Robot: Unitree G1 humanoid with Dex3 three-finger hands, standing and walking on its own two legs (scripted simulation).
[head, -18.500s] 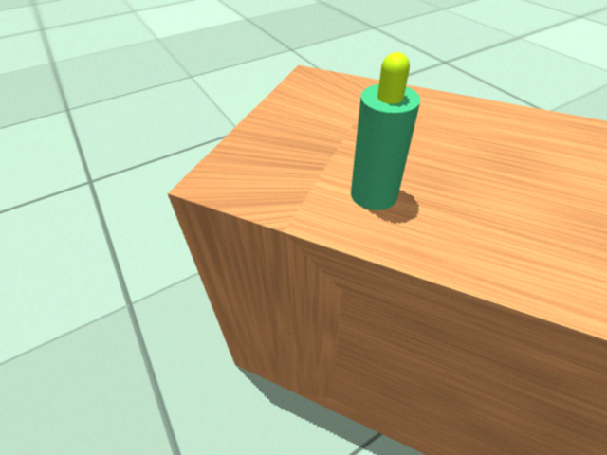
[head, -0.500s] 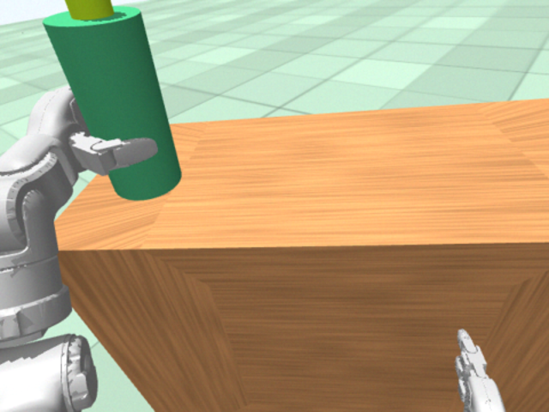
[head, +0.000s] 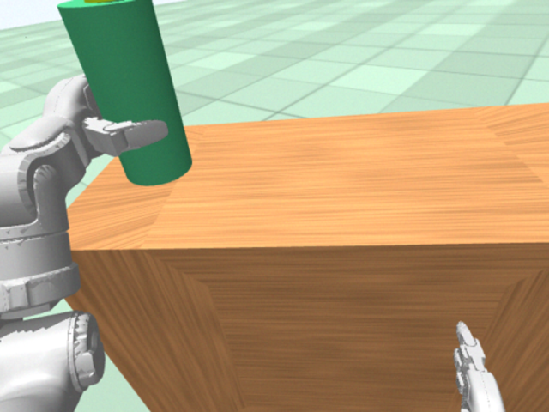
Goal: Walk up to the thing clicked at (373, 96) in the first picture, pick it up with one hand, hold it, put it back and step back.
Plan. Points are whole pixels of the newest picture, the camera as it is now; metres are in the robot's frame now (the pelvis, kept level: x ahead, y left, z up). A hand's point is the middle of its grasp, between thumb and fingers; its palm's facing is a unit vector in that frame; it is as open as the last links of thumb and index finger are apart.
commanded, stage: crouch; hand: left
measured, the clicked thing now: (127, 68) +0.35 +0.15 +0.40
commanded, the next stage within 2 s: none
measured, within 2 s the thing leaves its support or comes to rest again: neither
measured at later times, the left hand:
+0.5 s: hand (174, 167) +0.42 +0.17 +0.23, palm faces +0.11 -0.99 -0.04, open 11.6 cm
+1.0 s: hand (179, 156) +0.48 +0.17 +0.22, palm faces +0.12 -0.99 -0.03, open 11.6 cm
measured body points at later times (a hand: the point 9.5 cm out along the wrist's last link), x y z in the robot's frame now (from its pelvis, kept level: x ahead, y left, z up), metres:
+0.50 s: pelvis +0.00 +0.00 +0.00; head -0.02 -0.02 +0.45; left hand +0.41 +0.22 +0.23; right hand +0.15 -0.26 -0.05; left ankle +0.05 +0.13 -0.71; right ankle +0.05 -0.15 -0.71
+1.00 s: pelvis +0.03 +0.00 +0.00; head +0.02 -0.01 +0.45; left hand +0.46 +0.23 +0.22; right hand +0.18 -0.24 -0.05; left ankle +0.05 +0.13 -0.71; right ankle +0.05 -0.15 -0.71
